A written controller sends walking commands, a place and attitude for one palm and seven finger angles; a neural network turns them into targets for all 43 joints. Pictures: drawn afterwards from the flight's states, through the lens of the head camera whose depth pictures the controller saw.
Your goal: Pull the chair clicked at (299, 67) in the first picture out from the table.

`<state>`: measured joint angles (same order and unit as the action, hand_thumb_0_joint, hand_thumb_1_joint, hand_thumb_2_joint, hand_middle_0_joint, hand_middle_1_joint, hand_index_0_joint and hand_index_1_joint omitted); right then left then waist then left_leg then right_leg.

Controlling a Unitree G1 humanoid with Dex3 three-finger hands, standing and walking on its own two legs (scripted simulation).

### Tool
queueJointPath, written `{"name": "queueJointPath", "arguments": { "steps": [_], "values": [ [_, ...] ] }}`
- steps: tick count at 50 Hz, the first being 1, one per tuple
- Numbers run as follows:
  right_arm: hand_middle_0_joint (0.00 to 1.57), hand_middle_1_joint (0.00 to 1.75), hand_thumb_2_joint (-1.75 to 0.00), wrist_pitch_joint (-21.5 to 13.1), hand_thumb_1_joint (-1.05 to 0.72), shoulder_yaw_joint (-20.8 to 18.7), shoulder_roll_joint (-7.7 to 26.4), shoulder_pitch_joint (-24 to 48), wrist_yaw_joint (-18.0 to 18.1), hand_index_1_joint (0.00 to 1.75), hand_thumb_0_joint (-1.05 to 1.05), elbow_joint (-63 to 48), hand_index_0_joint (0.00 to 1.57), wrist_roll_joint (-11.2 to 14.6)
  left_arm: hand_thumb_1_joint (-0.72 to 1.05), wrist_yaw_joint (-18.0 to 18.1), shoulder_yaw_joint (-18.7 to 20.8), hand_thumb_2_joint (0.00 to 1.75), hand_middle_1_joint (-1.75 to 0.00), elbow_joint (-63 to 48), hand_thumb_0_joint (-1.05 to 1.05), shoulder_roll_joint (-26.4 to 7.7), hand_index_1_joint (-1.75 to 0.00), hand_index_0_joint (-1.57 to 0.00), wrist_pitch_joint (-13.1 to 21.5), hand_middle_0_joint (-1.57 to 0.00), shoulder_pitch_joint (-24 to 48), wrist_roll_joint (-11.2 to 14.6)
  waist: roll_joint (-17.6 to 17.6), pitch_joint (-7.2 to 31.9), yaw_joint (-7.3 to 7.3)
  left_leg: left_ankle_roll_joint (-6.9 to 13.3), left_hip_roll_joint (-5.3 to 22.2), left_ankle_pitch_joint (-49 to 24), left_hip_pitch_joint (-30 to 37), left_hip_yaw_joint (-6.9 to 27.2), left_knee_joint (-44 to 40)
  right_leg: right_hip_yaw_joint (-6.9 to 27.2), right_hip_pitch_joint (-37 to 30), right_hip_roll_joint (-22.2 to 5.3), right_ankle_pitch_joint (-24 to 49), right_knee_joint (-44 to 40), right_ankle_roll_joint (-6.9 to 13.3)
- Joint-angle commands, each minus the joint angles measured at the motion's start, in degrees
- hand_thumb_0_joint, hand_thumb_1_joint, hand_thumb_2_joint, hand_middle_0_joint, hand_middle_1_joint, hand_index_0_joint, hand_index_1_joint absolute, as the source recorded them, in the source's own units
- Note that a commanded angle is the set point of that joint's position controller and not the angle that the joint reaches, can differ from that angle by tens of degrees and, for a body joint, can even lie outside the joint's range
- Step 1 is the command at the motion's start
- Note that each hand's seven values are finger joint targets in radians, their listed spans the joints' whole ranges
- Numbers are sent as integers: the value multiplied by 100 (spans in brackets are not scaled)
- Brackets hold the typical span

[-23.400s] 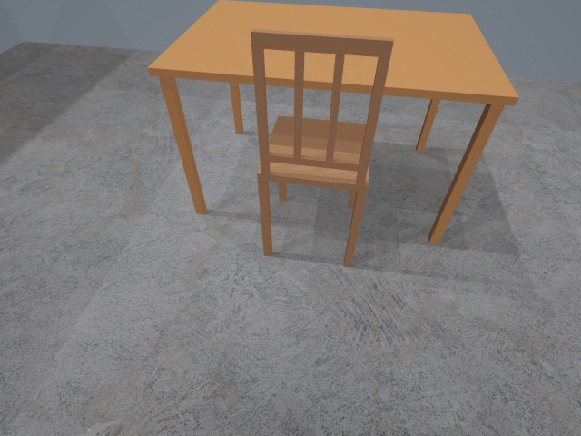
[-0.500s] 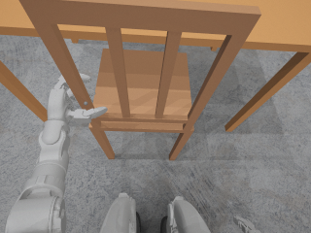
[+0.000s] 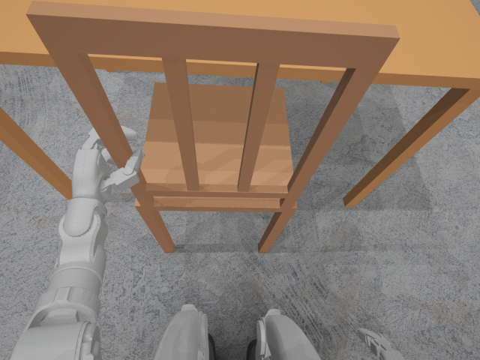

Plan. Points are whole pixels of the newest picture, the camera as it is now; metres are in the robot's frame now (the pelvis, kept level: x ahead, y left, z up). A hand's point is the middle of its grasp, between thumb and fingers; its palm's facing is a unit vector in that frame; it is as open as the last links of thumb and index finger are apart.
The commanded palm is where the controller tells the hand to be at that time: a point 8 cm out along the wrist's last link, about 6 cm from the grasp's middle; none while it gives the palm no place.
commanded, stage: hook a spindle and tug to test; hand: left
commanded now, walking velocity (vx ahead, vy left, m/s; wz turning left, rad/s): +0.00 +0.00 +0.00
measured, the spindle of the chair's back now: (186, 141) +0.45 +0.08 +0.06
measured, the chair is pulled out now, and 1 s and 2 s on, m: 0.00 0.05 0.15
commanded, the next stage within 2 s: step backward, pulling the chair out in 0.36 s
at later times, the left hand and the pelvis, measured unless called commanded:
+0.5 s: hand (130, 190) +0.38 +0.17 +0.01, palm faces +0.01 -1.00 -0.03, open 6.0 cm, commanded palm +0.36 +0.22 +0.02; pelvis +0.01 +0.00 +0.00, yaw +1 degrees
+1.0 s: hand (137, 205) +0.35 +0.15 +0.03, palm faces +0.02 -0.99 -0.14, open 5.7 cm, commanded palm +0.32 +0.20 +0.03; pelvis -0.01 +0.01 +0.10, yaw -1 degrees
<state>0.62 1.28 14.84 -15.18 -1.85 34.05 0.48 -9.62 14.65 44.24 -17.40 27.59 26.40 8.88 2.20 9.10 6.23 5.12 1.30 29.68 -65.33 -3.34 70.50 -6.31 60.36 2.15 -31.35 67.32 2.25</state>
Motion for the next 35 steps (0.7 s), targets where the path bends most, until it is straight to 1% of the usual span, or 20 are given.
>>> {"name": "queueJointPath", "arguments": {
  "steps": [1, 4, 7, 11, 13, 15, 16, 17, 18, 21, 22, 23, 24, 25, 27, 28, 29, 30, 32, 35],
  "values": [
    [20, 30, -90, -150, -90, -398, 937, -446, 21, 30, 0, -555, 20, 11, 90, -163, 216, 90, -145, -1210, 0, -991, -145, -50, 432, -50, 728, 55, 327, 2583, -184, -390, 37, -2748, 2528, 812, -758, 393, -900, 16, 2167, -700, -31],
    [20, 30, -90, -156, -90, -414, 913, -413, 15, 30, 0, -625, 20, 25, 90, -171, 138, 90, -145, -1505, 0, -876, -145, -50, 403, -50, 498, 98, 348, 2663, -214, -411, 62, -2972, 2662, 820, -783, 380, -952, 10, 2307, -686, -41],
    [20, 30, -90, -183, -90, -435, 897, -398, -24, 30, 0, -718, 20, 22, 90, -177, 164, 90, -145, -1910, 0, -837, -145, -50, 364, -50, -118, 183, 451, 2848, -356, -447, 88, -3475, 2951, 826, -815, 375, -1088, 7, 2527, -716, -41],
    [20, 30, -90, -213, -90, -431, 854, -351, -34, 30, 0, -752, 20, 33, 90, -117, -27, 90, -145, -2233, 0, -652, -145, -50, 367, -50, -332, 168, 333, 2637, -296, -435, 113, -3524, 2898, 838, -843, 349, -1059, 4, 2537, -702, -63],
    [20, 30, -90, -231, -90, -442, 858, -328, -45, 30, 0, -792, 20, 24, 90, -79, -46, 90, -145, -2382, 0, -608, -145, -50, 384, -50, -608, 177, 385, 2615, -349, -463, 127, -3600, 2952, 857, -861, 341, -1028, 1, 2503, -694, -58],
    [20, 30, -90, -244, -90, -433, 855, -309, -39, 30, 0, -739, 20, 20, 90, -45, -125, 90, -145, -2326, 0, -558, -145, -50, 401, -50, -530, 153, 243, 2407, -255, -434, 119, -3424, 2793, 867, -826, 335, -950, 6, 2452, -676, -58],
    [20, 30, -90, -249, -90, -456, 874, -318, -23, 30, 0, -716, 20, 7, 90, -6, 40, 90, -145, -2415, 0, -710, -145, -50, 438, -50, -506, 145, 219, 2452, -275, -443, 138, -3476, 2812, 868, -809, 339, -949, 10, 2490, -651, -62],
    [20, 30, -90, -260, -90, -447, 852, -290, -27, 30, 0, -724, 20, 0, 90, -19, -131, 90, -145, -2499, 0, -559, -145, -50, 459, -50, -455, 128, 364, 2521, -257, -443, 111, -3406, 2834, 847, -784, 356, -925, 0, 2462, -633, -66],
    [20, 30, -90, -254, -90, -451, 864, -300, -15, 30, 0, -693, 20, -1, 90, -5, -19, 90, -145, -2383, 0, -653, -145, -50, 454, -50, -454, 127, 248, 2434, -245, -449, 118, -3318, 2753, 859, -776, 343, -899, -3, 2423, -629, -60],
    [20, 30, -90, -278, -90, -444, 866, -267, 16, 30, 0, -645, 20, -17, 90, -21, 39, 90, -145, -2405, 0, -748, -145, -50, 497, -50, -238, 83, 426, 2521, -258, -452, 83, -3208, 2745, 858, -716, 372, -843, -5, 2358, -568, -43],
    [20, 30, -90, -281, -90, -439, 874, -241, 28, 30, 0, -628, 20, -14, 90, -34, -10, 90, -145, -2370, 0, -729, -145, -50, 496, -50, -135, 79, 473, 2458, -232, -484, 103, -3189, 2792, 884, -724, 358, -737, -10, 2280, -566, -37],
    [20, 30, -90, -301, -90, -419, 848, -200, 36, 30, 0, -628, 20, -3, 90, -50, -385, 90, -145, -2660, 0, -433, -145, -50, 491, -50, 405, 97, 649, 2561, -105, -489, 111, -3168, 3018, 936, -743, 335, -600, -24, 2193, -607, -54],
    [20, 30, -90, 163, -90, -444, 727, -543, 268, 30, 0, -968, 20, 250, 90, 728, 163, 90, -145, -3917, 0, -1991, -145, -50, -70, -50, 1445, -526, 1203, 4140, -403, -480, 178, -2902, 5114, 881, -2015, 957, -2953, -467, 2590, -1607, 17],
    [20, 30, -90, 242, -90, -440, 660, -577, 432, 30, 0, -1117, 20, 260, 90, 1074, -19, 90, -145, -4078, 0, -1710, -145, -50, -406, -50, 1370, -563, 1481, 3805, -314, -477, 86, -3215, 5570, 876, -2162, 876, -2862, -404, 3106, -1944, -4],
    [20, 30, -90, 311, -90, -394, 686, -396, 609, 30, 0, -1077, 20, 293, 90, 1357, -195, 90, -145, -3362, 0, -1199, -145, -50, -913, -50, 334, -553, 1152, 3197, -300, -435, 221, -3528, 5139, 1014, -2378, 867, -2784, -425, 3382, -2027, -80],
    [20, 30, -90, 425, -90, -350, 657, -191, 659, 30, 0, -964, 20, 311, 90, 1387, -524, 90, -145, -2556, 0, -819, -145, -50, -1210, -50, -119, -581, 1053, 2297, -297, -425, 390, -2721, 4365, 1201, -2794, 823, -2729, -434, 2581, -2159, -69],
    [20, 30, -90, 491, -90, -317, 655, -160, 722, 30, 0, -902, 20, 344, 90, 1448, -690, 90, -145, -2157, 0, -634, -145, -50, -1385, -50, -130, -574, 535, 1729, -287, -253, 446, -2434, 3974, 1245, -2943, 864, -2967, -451, 2572, -2313, -147],
    [20, 30, -90, 517, -90, -285, 666, -172, 778, 30, 0, -842, 20, 351, 90, 1505, -790, 90, -145, -2009, 0, -557, -145, -50, -1447, -50, 155, -578, 104, 1576, -274, -185, 468, -2498, 3958, 1192, -3002, 907, -3194, -525, 2853, -2502, -219],
    [20, 30, -90, 545, -90, -268, 747, -236, 859, 30, 0, -674, 20, 330, 90, 1605, -782, 90, -145, -1490, 0, -648, -145, -50, -1505, -50, 510, -643, -245, 1365, -259, -170, 540, -2992, 4153, 1076, -3129, 1053, -3562, -659, 3588, -2854, -318],
    [20, 30, -90, 549, -90, -295, 800, -239, 942, 30, 0, -516, 20, 307, 90, 1587, -747, 90, -145, -1053, 0, -762, -145, -50, -1394, -50, 905, -675, 76, 1293, -302, -219, 687, -3942, 4680, 1051, -3387, 1207, -3902, -811, 4461, -3117, -327]
  ]
}}
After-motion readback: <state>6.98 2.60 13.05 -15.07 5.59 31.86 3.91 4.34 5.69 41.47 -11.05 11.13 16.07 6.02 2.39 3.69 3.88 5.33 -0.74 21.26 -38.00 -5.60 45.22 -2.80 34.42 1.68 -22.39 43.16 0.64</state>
